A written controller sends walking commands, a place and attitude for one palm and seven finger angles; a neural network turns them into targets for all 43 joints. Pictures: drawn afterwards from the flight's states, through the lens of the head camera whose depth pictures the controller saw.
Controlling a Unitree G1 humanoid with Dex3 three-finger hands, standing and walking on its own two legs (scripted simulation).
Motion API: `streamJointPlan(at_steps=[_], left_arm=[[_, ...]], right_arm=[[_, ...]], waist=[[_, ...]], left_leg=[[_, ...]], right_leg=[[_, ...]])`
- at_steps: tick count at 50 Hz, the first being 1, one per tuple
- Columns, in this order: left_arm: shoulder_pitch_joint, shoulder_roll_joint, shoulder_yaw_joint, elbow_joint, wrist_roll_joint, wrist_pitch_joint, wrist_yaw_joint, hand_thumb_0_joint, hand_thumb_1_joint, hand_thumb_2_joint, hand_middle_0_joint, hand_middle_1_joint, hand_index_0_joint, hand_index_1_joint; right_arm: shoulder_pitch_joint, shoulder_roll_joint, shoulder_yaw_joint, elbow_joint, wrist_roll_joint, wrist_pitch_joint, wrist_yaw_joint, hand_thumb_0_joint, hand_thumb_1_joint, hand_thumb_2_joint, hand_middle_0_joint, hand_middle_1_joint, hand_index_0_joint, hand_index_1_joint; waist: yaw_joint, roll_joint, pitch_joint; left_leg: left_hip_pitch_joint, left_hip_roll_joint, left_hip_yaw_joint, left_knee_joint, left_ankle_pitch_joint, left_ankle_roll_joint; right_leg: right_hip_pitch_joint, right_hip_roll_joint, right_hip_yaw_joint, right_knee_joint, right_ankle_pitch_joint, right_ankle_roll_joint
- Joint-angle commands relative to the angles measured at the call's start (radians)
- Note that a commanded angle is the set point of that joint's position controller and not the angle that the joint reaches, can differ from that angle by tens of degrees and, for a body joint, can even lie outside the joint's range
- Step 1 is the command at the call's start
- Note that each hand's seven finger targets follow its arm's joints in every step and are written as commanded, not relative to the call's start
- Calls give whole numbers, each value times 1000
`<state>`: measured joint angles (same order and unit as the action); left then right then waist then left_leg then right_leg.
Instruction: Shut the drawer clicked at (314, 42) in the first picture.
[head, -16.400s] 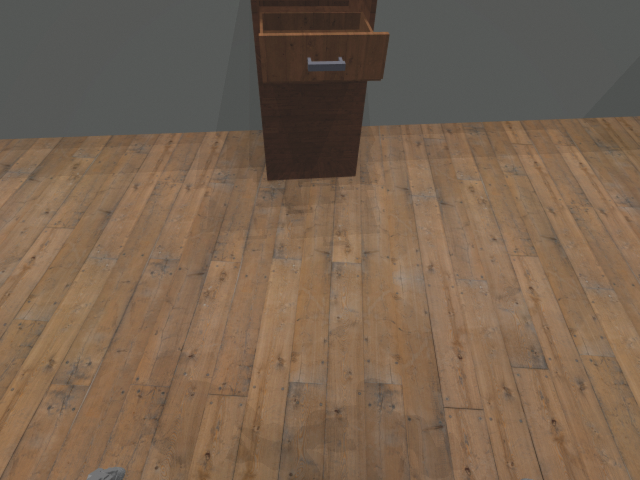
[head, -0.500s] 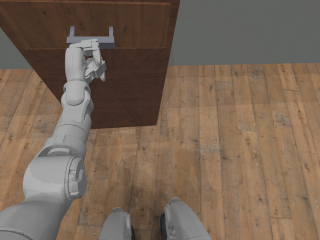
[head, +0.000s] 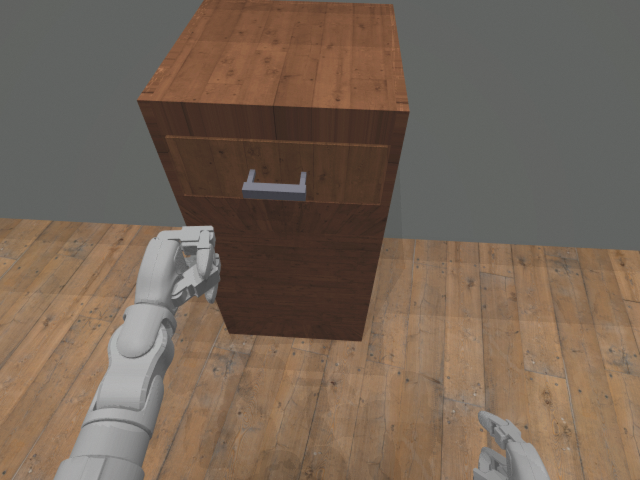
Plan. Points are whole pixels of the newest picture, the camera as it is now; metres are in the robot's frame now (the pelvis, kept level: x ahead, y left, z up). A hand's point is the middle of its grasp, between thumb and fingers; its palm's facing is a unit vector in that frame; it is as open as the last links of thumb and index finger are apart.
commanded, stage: draw the hand back to the body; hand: left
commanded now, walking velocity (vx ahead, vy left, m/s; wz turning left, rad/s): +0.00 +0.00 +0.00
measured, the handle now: (276, 183) +0.61 +0.10 -0.02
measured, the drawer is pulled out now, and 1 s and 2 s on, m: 0.00 0.00 0.00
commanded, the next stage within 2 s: step back with the hand held close in 0.82 s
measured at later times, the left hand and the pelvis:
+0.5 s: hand (67, 337) +0.22 +0.22 +0.17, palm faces +0.30 -0.90 -0.31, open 3.2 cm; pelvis +0.00 +0.01 +0.04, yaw +0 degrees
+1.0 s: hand out of the picture +0.18 +0.24 +0.20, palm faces +0.41 -0.83 -0.39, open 3.2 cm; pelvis +0.00 +0.00 +0.04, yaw +0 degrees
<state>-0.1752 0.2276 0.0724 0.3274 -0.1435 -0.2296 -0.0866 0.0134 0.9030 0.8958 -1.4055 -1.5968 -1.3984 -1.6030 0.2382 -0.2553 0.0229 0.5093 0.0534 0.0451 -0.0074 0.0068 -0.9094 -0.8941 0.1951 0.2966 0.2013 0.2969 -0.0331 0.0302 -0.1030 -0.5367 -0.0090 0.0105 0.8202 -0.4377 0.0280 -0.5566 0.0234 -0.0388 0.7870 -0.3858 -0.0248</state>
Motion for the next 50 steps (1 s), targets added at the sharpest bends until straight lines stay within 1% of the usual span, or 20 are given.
streamJointPlan(at_steps=[1, 5, 8, 11, 13, 18, 19, 21, 24, 30, 32, 34, 36, 38, 41, 45, 47, 48, 49, 50], left_arm=[[-121, 172, 25, -381, 49, 39, 116, 0, 900, 900, -1400, -1600, -1400, -1600], [-90, 191, 39, -501, 68, 88, 158, 0, 900, 900, -1400, -1600, -1400, -1600], [11, 162, 27, -568, 73, 115, 168, 0, 900, 900, -1400, -1600, -1400, -1600], [95, 163, 40, -618, 74, 133, 173, 0, 900, 900, -1400, -1600, -1400, -1600], [129, 168, 54, -683, 76, 135, 176, 0, 900, 900, -1400, -1600, -1400, -1600], [283, 201, 122, -817, 78, 133, 183, 0, 900, 900, -1400, -1600, -1400, -1600], [320, 215, 148, -834, 76, 133, 185, 0, 900, 900, -1400, -1600, -1400, -1600], [381, 219, 171, -863, 75, 130, 185, 0, 900, 900, -1400, -1600, -1400, -1600], [449, 247, 226, -931, 73, 121, 189, 0, 900, 900, -1400, -1600, -1400, -1600], [598, 287, 318, -1004, 67, 107, 195, 0, 900, 900, -1400, -1600, -1400, -1600], [620, 302, 343, -1057, 65, 94, 200, 0, 900, 900, -1400, -1600, -1400, -1600], [618, 249, 294, -1013, 71, 95, 197, 0, 900, 900, -1400, -1600, -1400, -1600], [590, 236, 272, -993, 76, 95, 197, 0, 900, 900, -1400, -1600, -1400, -1600], [580, 256, 294, -992, 77, 90, 204, 0, 900, 900, -1400, -1600, -1400, -1600], [582, 273, 310, -1008, 77, 83, 209, 0, 900, 900, -1400, -1600, -1400, -1600], [604, 288, 333, -1005, 77, 80, 211, 0, 900, 900, -1400, -1600, -1400, -1600], [595, 272, 317, -1018, 77, 78, 207, 0, 900, 900, -1400, -1600, -1400, -1600], [473, 404, 461, -1078, 83, 26, 215, 0, 900, 900, -1400, -1600, -1400, -1600], [598, 321, 410, -974, 85, 20, 210, 0, 900, 900, -1400, -1600, -1400, -1600], [618, 309, 397, -982, 89, 6, 206, 0, 900, 900, -1400, -1600, -1400, -1600]], right_arm=[[-122, -92, -26, -152, -2, -16, -50, 0, -900, -900, 200, 300, 200, 300], [-156, -86, -10, -135, -10, -27, -77, 0, -900, -900, 200, 300, 200, 300], [-168, -75, 3, -124, -20, -45, -81, 0, -900, -900, 200, 300, 200, 300], [-183, -76, 7, -109, -29, -61, -84, 0, -900, -900, 200, 300, 200, 300], [-188, -76, 8, -105, -36, -72, -82, 0, -900, -900, 200, 300, 200, 300], [-199, -71, 5, -92, -48, -99, -74, 0, -900, -900, 200, 300, 200, 300], [-197, -72, 4, -89, -51, -104, -73, 0, -900, -900, 200, 300, 200, 300], [-201, -71, 1, -86, -53, -112, -69, 0, -900, -900, 200, 300, 200, 300], [-197, -71, -5, -80, -58, -126, -67, 0, -900, -900, 200, 300, 200, 300], [-193, -78, -18, -73, -54, -160, -68, 0, -900, -900, 200, 300, 200, 300], [-188, -77, -20, -75, -49, -173, -70, 0, -900, -900, 200, 300, 200, 300], [-178, -78, -21, -57, -52, -181, -68, 0, -900, -900, 200, 300, 200, 300], [-176, -86, -24, -52, -52, -188, -71, 0, -900, -900, 200, 300, 200, 300], [-173, -87, -27, -50, -54, -193, -77, 0, -900, -900, 200, 300, 200, 300], [-176, -82, -23, -49, -55, -203, -82, 0, -900, -900, 200, 300, 200, 300], [-182, -79, -24, -44, -59, -213, -84, 0, -900, -900, 200, 300, 200, 300], [-179, -76, -22, -44, -57, -213, -82, 0, -900, -900, 200, 300, 200, 300], [-168, -112, -33, -75, -53, -189, -74, 0, -900, -900, 200, 300, 200, 300], [-159, -93, -38, -51, -58, -173, -74, 0, -900, -900, 200, 300, 200, 300], [-162, -100, -42, -60, -62, -165, -69, 0, -900, -900, 200, 300, 200, 300]], waist=[[25, -43, -151], [34, -5, -119], [45, 24, -84], [52, 1, -24], [56, 1, -30], [73, 35, -6], [77, 16, -2], [81, 27, 30], [89, 26, 20], [103, 25, 57], [102, 44, 47], [89, 31, 97], [83, 26, 136], [90, -17, 113], [101, 34, 83], [109, 14, 84], [104, 37, 83], [47, 36, 168], [44, -8, 163], [46, 4, 165]], left_leg=[[165, 13, -7, -240, 254, 11], [281, 19, -26, -317, 279, 12], [355, 24, -28, -369, 322, 7], [386, 27, -30, -412, 328, 8], [411, 26, -31, -433, 341, 7], [441, 32, -31, -466, 391, -1], [439, 32, -34, -467, 400, -1], [430, 30, -31, -474, 396, -2], [432, 29, -29, -468, 410, 1], [416, 33, -28, -457, 384, 1], [420, 36, -27, -452, 379, 1], [414, 35, -27, -456, 361, 2], [415, 37, -35, -463, 323, 5], [414, 35, -35, -464, 303, 11], [418, 31, -35, -465, 305, 9], [416, 30, -30, -458, 344, 6], [423, 31, -28, -457, 364, 5], [334, 39, -53, -438, 260, 30], [351, 34, -57, -413, 247, 30], [345, 29, -60, -410, 260, 27]], right_leg=[[290, -24, 50, -217, 262, -2], [339, -20, 40, -285, 254, -9], [377, -22, 30, -326, 283, -9], [403, -20, 26, -371, 281, -8], [434, -21, 24, -389, 291, -9], [482, -21, 23, -419, 319, -11], [490, -20, 20, -421, 328, -11], [494, -20, 22, -432, 323, -11], [511, -22, 25, -435, 340, -10], [493, -20, 37, -453, 311, -9], [495, -26, 41, -446, 308, -8], [458, -26, 35, -449, 284, -6], [428, -26, 36, -459, 237, -6], [439, -27, 35, -459, 215, -5], [464, -32, 41, -453, 220, -8], [477, -27, 47, -460, 264, -10], [481, -29, 47, -451, 288, -10], [374, -76, 184, -515, 280, -12], [342, -103, 193, -538, 245, -17], [331, -108, 196, -549, 251, -21]])
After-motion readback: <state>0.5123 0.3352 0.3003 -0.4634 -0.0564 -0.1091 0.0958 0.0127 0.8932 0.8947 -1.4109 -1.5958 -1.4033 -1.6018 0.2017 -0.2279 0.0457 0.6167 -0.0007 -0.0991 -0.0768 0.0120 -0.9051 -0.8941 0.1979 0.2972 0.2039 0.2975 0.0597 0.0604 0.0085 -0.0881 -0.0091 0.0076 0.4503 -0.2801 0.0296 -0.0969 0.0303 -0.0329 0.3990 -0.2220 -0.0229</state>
